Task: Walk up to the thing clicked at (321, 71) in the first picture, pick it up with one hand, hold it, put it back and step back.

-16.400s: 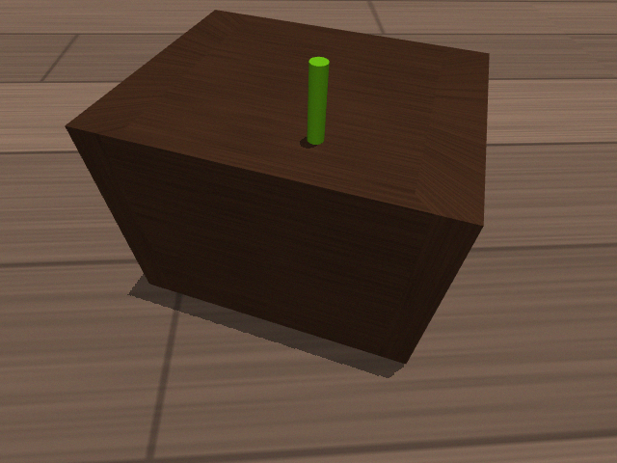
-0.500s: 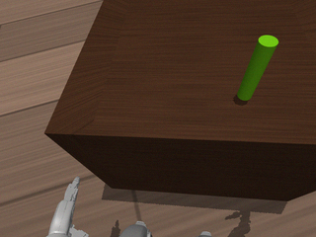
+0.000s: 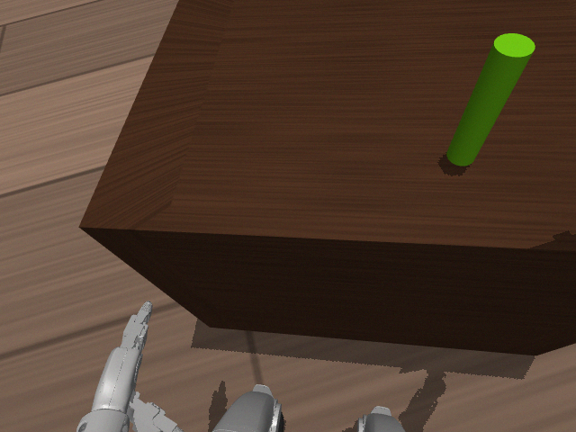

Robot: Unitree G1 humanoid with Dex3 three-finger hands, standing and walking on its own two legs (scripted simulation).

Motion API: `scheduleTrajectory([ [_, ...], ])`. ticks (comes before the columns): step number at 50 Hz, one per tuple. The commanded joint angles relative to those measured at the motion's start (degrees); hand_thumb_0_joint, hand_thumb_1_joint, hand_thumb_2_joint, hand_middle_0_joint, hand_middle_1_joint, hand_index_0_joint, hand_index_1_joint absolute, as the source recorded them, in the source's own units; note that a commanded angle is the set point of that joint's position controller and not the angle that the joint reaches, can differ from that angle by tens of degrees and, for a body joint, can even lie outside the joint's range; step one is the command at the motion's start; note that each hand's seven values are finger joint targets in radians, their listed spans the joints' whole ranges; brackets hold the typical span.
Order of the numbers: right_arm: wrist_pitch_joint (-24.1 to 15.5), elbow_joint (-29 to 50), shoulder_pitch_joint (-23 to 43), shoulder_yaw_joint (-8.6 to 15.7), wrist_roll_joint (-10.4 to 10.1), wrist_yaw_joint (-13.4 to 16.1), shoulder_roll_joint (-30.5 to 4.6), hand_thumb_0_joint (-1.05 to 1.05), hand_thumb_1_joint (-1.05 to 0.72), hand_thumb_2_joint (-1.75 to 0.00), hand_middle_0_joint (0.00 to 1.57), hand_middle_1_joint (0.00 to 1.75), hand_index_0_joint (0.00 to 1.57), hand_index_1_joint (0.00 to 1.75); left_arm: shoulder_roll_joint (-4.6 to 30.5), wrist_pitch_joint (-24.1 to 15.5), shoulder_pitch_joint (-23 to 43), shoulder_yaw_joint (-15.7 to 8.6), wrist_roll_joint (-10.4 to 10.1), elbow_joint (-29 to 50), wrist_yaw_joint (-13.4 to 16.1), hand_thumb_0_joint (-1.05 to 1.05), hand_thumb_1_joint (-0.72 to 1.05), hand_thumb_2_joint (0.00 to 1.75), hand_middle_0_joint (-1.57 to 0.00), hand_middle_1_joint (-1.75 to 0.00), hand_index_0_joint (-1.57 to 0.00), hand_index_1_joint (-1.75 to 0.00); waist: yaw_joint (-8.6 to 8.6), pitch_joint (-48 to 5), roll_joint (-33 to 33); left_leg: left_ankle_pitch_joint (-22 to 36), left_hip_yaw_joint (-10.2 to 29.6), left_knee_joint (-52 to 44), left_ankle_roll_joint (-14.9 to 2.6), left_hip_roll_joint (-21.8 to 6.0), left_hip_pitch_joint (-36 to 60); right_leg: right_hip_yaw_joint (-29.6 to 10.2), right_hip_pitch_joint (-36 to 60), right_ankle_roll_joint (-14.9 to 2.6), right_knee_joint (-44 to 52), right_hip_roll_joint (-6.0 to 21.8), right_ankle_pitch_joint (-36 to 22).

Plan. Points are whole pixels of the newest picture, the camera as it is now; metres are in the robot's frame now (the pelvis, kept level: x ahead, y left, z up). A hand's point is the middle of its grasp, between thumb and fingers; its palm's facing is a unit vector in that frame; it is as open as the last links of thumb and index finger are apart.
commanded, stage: close in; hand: right
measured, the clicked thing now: (482, 109) +0.55 -0.17 +0.08
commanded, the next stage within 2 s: rest palm in 0.58 s
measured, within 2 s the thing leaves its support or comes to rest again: neither
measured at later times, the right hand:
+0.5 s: hand (496, 137) +0.53 -0.20 +0.06, palm faces +0.10 +0.99 +0.03, open 17.7 cm
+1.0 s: hand (462, 137) +0.53 -0.16 +0.05, palm faces +0.10 +1.00 +0.02, open 17.1 cm
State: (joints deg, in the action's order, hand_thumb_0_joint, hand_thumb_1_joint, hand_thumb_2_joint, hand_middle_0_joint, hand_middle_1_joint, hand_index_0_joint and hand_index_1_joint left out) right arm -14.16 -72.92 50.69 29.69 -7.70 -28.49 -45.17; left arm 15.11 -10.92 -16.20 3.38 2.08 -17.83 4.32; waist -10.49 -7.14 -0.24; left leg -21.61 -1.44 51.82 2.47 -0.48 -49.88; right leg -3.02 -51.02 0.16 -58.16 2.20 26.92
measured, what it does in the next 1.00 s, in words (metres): stands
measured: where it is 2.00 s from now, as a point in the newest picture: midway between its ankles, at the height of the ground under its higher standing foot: outside the picture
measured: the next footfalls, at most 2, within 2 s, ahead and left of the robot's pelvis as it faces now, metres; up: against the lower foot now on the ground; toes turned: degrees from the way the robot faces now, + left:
none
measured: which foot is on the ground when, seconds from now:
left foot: down 0.00-1.00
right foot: down 0.00-1.00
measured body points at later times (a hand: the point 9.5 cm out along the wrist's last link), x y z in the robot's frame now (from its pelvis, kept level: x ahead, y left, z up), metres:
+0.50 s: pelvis -0.01 +0.00 -0.02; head +0.12 -0.03 +0.41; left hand +0.14 +0.27 -0.02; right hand +0.51 -0.25 +0.06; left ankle +0.03 +0.15 -0.68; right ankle +0.00 -0.11 -0.68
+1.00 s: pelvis -0.01 +0.01 -0.03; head +0.12 -0.01 +0.41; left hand +0.14 +0.27 -0.03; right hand +0.52 -0.21 +0.05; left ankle +0.03 +0.15 -0.68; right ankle +0.00 -0.11 -0.68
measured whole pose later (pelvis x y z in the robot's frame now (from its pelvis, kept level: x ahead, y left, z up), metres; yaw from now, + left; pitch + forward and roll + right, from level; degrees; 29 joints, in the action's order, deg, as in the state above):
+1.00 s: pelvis -0.01 +0.01 -0.03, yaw +1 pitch +22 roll +3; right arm -20.7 -69.3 53.9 28.3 0.1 -6.1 -29.6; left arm 13.7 -3.8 -21.6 -0.7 3.7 0.1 -1.6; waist -14.4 -7.4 0.9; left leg -24.7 -0.4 61.0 1.6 0.7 -58.8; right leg -2.3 -58.4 1.1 -65.7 3.3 29.9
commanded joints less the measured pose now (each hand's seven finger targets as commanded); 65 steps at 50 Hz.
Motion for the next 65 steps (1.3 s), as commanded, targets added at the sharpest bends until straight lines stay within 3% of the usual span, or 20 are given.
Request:
scheduleTrajectory([
  [1,-6.3,13.7,24.0,1.8,0.1,4.2,-15.0,0.00,0.52,-0.06,0.05,0.05,0.05,0.05,10.0,-2.0,-5.1,-7.3,-0.1,12.8,0.0,0.00,-0.54,0.04,-0.06,-0.06,-0.06,-0.06,-2.79,-25.8,12.0,15.6,-0.6,-1.3,-3.19,2.2,6.9,0.0,17.2,-0.43,4.7,-0.6,-22.0],
  [6,-9.3,18.4,28.9,4.2,2.3,9.9,-17.4,0.00,0.56,-0.03,0.05,0.04,0.05,0.04,10.0,-0.9,-4.2,-8.7,0.5,20.5,-1.5,0.00,-0.55,0.04,-0.06,-0.06,-0.06,-0.06,-2.21,-32.2,15.6,15.9,-0.4,1.7,-3.42,2.3,7.2,0.2,17.1,0.25,2.0,-0.4,-23.5],
  [9,-9.4,14.8,26.9,2.9,3.5,12.8,-12.8,0.00,0.56,-0.03,0.05,0.04,0.04,0.04,8.1,0.5,-7.4,-8.2,1.0,17.8,-2.5,0.00,-0.54,0.04,-0.06,-0.06,-0.06,-0.06,-2.40,-29.5,17.5,13.9,-0.4,2.5,-3.58,2.5,3.9,0.2,15.0,0.43,1.2,-0.1,-22.6],
  [11,-10.6,23.6,33.3,4.3,4.9,14.6,-16.3,0.00,0.58,-0.04,0.04,0.04,0.04,0.04,9.6,0.2,-0.8,-9.3,1.2,25.9,-2.5,0.00,-0.54,0.04,-0.05,-0.06,-0.06,-0.05,-1.27,-40.9,20.0,16.0,-0.5,3.6,-3.72,2.5,6.6,0.0,20.2,0.73,-0.1,0.3,-26.4],
  [15,-8.5,12.3,22.4,1.1,5.3,15.7,-6.5,0.00,0.61,-0.04,0.03,0.05,0.03,0.05,7.4,2.2,-5.4,-7.9,0.9,20.6,-3.5,0.00,-0.55,0.04,-0.05,-0.06,-0.05,-0.05,-1.81,-31.4,15.4,17.3,-1.2,3.3,-3.73,3.0,6.9,-0.1,13.5,0.80,0.5,0.4,-26.8],
  [17,-9.8,22.1,31.7,2.9,6.0,17.0,-11.8,0.00,0.61,-0.03,0.04,0.05,0.04,0.05,9.1,1.8,3.4,-8.5,0.8,30.9,-3.1,0.00,-0.55,0.04,-0.05,-0.05,-0.05,-0.05,-1.14,-41.3,15.2,18.4,-0.9,3.5,-3.56,2.8,12.8,0.2,15.2,0.57,0.7,0.5,-24.9],
  [20,-7.9,7.8,19.7,-0.3,5.7,17.1,-2.8,0.00,0.57,-0.04,0.04,0.05,0.04,0.05,9.1,3.4,-9.1,-10.6,0.5,22.6,-3.2,0.00,-0.54,0.04,-0.05,-0.06,-0.06,-0.05,-4.57,-26.2,10.6,14.6,-1.8,1.8,-3.46,3.4,7.1,0.1,10.8,0.11,1.7,0.5,-19.8],
  [21,-7.9,8.2,19.1,-0.8,5.6,17.3,-1.6,0.00,0.57,-0.04,0.04,0.05,0.04,0.05,8.3,3.6,-9.3,-9.6,0.3,22.1,-3.4,0.00,-0.55,0.04,-0.06,-0.05,-0.06,-0.05,-4.32,-23.6,8.9,13.8,-1.9,1.4,-3.43,3.6,5.6,-0.1,9.8,-0.05,2.1,0.5,-19.3],
  [23,-9.6,17.7,29.1,1.2,6.1,18.7,-6.6,0.00,0.59,-0.04,0.04,0.05,0.04,0.05,8.8,2.9,-2.7,-9.7,0.5,30.3,-3.3,0.00,-0.55,0.04,-0.05,-0.05,-0.06,-0.05,-3.62,-32.9,10.4,15.3,-1.1,2.2,-3.28,3.3,9.1,0.4,13.1,-0.18,1.5,0.6,-19.6],
  [26,-8.9,8.5,21.4,-2.1,5.6,18.3,0.9,0.00,0.55,-0.04,0.04,0.05,0.04,0.05,5.1,3.6,-12.5,-8.0,0.6,19.1,-4.3,0.00,-0.53,0.03,-0.05,-0.06,-0.06,-0.05,-4.27,-17.4,10.2,11.0,-0.9,2.2,-3.46,3.3,1.7,0.9,6.5,-0.33,1.5,0.2,-14.9],
  [29,-10.5,19.0,30.2,-1.0,6.1,19.2,-2.3,0.00,0.56,-0.05,0.04,0.05,0.03,0.05,8.3,2.5,-5.1,-10.6,1.1,29.9,-3.9,0.00,-0.54,0.03,-0.05,-0.06,-0.06,-0.05,-4.83,-33.8,12.7,14.4,-0.5,3.3,-3.44,2.9,6.4,0.7,14.8,-0.29,0.4,0.4,-18.6],
  [32,-9.1,14.6,24.5,-2.0,5.8,19.1,0.9,0.00,0.51,-0.05,0.04,0.05,0.04,0.05,6.9,3.6,-12.3,-10.2,0.8,23.4,-4.4,0.00,-0.54,0.04,-0.05,-0.06,-0.06,-0.05,-4.58,-28.0,12.1,16.8,-0.6,3.3,-3.27,2.9,5.9,1.1,12.0,-0.23,-0.2,-0.2,-21.1],
  [35,-9.7,22.4,31.5,-1.4,6.0,20.2,-0.7,0.00,0.50,-0.06,0.05,0.05,0.04,0.05,9.2,3.0,-4.8,-11.6,0.8,30.8,-4.0,0.00,-0.61,0.09,-0.05,-0.04,-0.02,-0.06,-4.47,-37.1,12.3,19.4,-0.4,3.7,-3.20,2.7,9.9,0.9,15.1,-0.39,-0.8,-0.1,-22.7],
  [38,-8.4,14.2,24.5,-1.4,6.5,21.0,1.1,0.00,0.47,-0.03,0.07,0.03,0.06,0.03,7.3,4.0,-9.4,-10.1,0.4,25.5,-4.4,0.00,-0.61,0.10,-0.05,-0.04,-0.02,-0.07,-3.44,-27.8,10.5,16.9,-0.5,2.5,-3.19,2.9,7.7,1.2,10.9,-0.40,0.3,-0.5,-20.1],
  [41,-10.1,19.0,31.0,-2.7,7.2,22.0,1.1,0.00,0.49,0.00,0.10,0.02,0.09,0.02,7.0,3.8,-5.6,-9.6,0.9,29.3,-4.4,0.00,-0.61,0.10,-0.05,-0.04,-0.02,-0.06,-3.60,-32.8,11.4,17.1,-0.1,3.1,-3.16,2.7,10.6,1.6,11.5,-0.41,0.1,-0.6,-19.0],
  [43,-9.4,11.5,23.8,-2.0,6.8,22.0,2.9,0.00,0.51,0.00,0.09,0.02,0.08,0.02,6.7,4.4,-11.7,-10.0,0.9,23.0,-4.7,0.00,-0.60,0.09,-0.05,-0.04,-0.03,-0.06,-3.84,-24.4,9.8,15.7,-0.1,2.8,-3.19,2.8,7.1,1.6,7.8,-0.45,0.3,-0.7,-17.5],
  [46,-11.4,19.2,32.0,-1.5,7.4,22.6,0.4,0.00,0.56,0.00,0.28,0.11,0.27,0.11,6.1,3.8,-4.9,-8.5,1.3,29.6,-4.8,0.00,-0.57,0.06,-0.05,-0.05,-0.04,-0.05,-3.59,-33.6,11.4,17.4,0.1,4.1,-3.20,2.8,9.1,1.3,11.5,-0.37,-0.5,-0.3,-20.3],
  [48,-11.3,17.3,30.0,0.5,7.4,23.2,-2.3,0.00,0.56,0.00,0.34,0.14,0.33,0.14,7.3,4.6,-9.1,-10.0,1.3,27.1,-4.9,0.00,-0.56,0.06,-0.05,-0.05,-0.04,-0.05,-3.59,-31.7,11.9,17.8,0.1,4.3,-3.20,2.8,8.9,1.5,10.6,-0.22,-0.6,-0.5,-20.5],
  [55,-10.0,11.7,31.7,-2.0,8.3,23.2,-0.4,0.00,0.50,-0.09,0.52,0.29,0.51,0.29,6.9,5.2,-8.1,-9.1,1.0,26.9,-4.8,0.00,-0.56,0.06,-0.04,-0.05,-0.04,-0.05,-5.71,-28.0,10.9,15.7,0.0,3.0,-3.10,2.9,6.5,1.1,9.2,-0.53,-0.3,-0.2,-17.7],
  [65,-9.2,12.6,32.7,-2.2,8.7,23.2,-0.4,0.00,0.39,-0.27,0.80,0.52,0.79,0.52,7.4,5.4,-7.1,-9.4,1.4,30.0,-4.8,0.00,-0.55,0.06,-0.04,-0.05,-0.04,-0.05,-5.25,-34.0,13.5,16.3,-0.8,3.9,-3.27,3.3,7.2,0.9,12.7,0.11,-0.1,-0.1,-20.9],
])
